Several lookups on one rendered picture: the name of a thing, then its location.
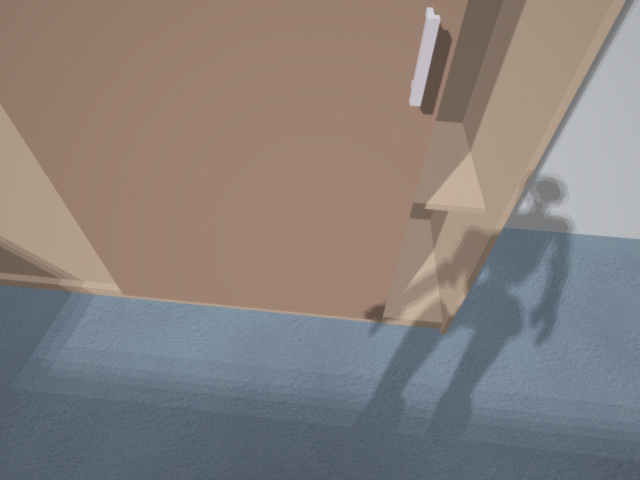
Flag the wardrobe door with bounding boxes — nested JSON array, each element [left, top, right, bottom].
[[0, 104, 116, 284], [0, 0, 468, 321]]

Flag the handle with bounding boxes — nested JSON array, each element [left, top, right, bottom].
[[409, 7, 441, 106]]

